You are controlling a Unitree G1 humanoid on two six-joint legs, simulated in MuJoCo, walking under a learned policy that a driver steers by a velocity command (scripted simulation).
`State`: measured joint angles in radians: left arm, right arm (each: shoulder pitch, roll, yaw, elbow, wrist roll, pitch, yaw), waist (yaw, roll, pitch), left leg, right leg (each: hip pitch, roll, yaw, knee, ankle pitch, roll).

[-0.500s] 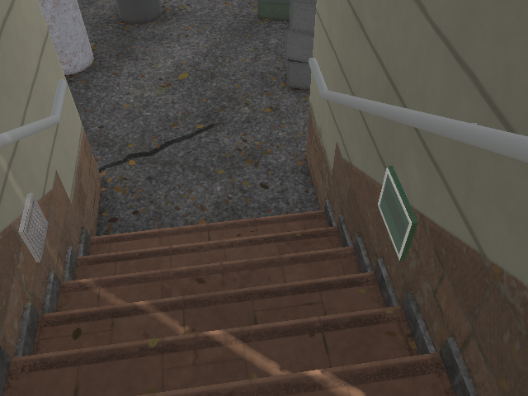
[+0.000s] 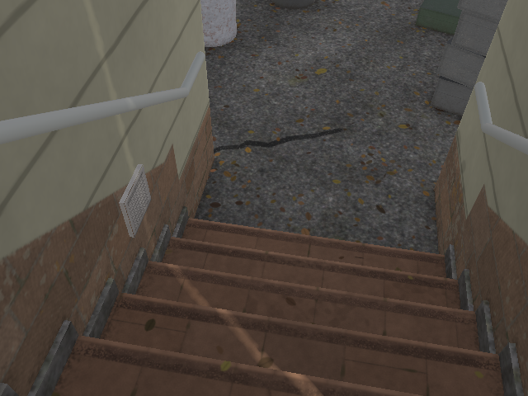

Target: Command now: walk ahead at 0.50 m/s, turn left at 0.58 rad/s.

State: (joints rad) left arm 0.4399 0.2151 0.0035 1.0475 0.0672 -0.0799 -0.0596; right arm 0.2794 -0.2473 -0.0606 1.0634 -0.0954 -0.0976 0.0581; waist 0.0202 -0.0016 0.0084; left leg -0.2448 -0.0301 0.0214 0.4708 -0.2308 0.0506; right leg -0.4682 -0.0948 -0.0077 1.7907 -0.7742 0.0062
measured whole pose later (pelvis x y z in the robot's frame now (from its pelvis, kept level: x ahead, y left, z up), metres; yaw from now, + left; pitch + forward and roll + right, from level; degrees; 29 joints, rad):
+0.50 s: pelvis +0.20 -0.06 -0.19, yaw +18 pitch +1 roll +0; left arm 0.38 0.31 0.03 0.86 0.08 -0.08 -0.05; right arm 0.31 -0.26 0.01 0.67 -0.04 -0.04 0.09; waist -0.02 0.00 -0.05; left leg -0.99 0.02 -0.06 2.02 -0.50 -0.09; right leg -0.32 -0.02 -0.17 0.57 -0.27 -0.07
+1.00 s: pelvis +0.23 -0.03 -0.17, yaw +6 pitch +4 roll +2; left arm 0.42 0.25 0.04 0.88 0.06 -0.09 -0.01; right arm 0.14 -0.20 0.00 0.71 -0.05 -0.01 0.00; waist 0.11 -0.05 0.00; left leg -0.55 -0.01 0.05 0.71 -0.22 0.00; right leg -0.30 0.02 0.04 0.46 -0.22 -0.08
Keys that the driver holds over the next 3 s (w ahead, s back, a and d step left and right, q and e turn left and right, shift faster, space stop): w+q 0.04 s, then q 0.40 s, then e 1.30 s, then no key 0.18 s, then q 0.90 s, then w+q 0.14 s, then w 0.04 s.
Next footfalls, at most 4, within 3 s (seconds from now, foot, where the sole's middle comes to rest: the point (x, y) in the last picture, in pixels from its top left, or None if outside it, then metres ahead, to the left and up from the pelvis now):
0.30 right None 0.29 -0.12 -0.95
0.62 left None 0.23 0.11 -0.82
1.08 left None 0.32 0.08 -0.95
1.76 right None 0.26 -0.20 -0.95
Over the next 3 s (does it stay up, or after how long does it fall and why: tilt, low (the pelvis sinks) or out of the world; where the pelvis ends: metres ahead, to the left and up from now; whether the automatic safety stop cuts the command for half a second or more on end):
stays up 0.32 -0.04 -0.21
